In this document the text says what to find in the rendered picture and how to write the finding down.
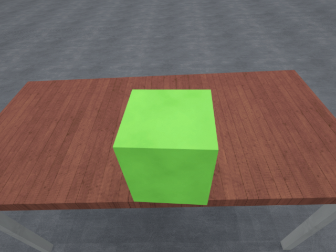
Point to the carton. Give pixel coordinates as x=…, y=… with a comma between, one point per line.
x=167, y=146

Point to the table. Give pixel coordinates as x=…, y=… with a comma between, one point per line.
x=276, y=146

